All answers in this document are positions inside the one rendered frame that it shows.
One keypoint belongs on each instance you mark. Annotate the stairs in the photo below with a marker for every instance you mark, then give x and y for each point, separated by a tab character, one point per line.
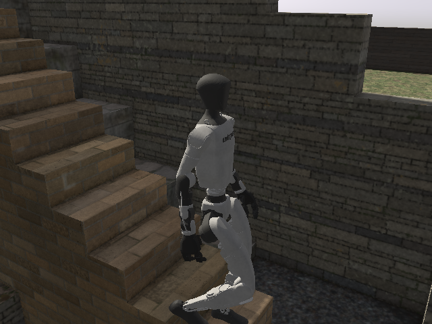
85	237

